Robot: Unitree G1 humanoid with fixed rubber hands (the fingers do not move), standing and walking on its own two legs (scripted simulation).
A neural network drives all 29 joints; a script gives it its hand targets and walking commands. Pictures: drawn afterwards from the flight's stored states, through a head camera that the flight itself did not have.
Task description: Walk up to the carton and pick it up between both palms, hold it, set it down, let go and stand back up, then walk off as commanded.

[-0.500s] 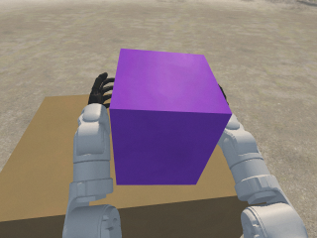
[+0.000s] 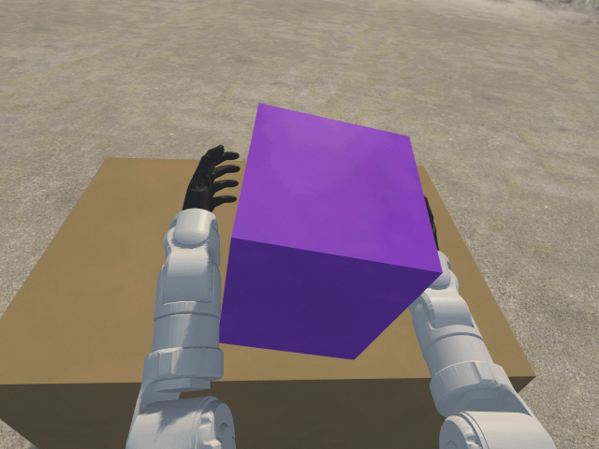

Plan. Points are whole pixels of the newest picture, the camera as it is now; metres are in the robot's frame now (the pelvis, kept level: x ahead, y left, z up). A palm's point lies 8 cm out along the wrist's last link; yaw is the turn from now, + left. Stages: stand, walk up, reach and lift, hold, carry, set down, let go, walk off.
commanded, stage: set down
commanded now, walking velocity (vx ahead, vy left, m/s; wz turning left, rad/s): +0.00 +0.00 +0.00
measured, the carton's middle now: (310, 242) +0.36 +0.02 +0.13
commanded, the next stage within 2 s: none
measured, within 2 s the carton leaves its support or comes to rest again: neither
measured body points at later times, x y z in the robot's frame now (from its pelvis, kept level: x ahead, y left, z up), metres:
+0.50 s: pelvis +0.01 +0.00 +0.00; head +0.00 +0.03 +0.45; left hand +0.40 +0.15 +0.15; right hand +0.39 -0.14 +0.11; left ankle +0.01 +0.11 -0.75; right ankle +0.01 -0.12 -0.75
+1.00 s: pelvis +0.02 +0.00 +0.00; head +0.02 +0.03 +0.45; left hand +0.42 +0.16 +0.10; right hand +0.40 -0.14 +0.08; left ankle +0.01 +0.11 -0.75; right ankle +0.01 -0.12 -0.75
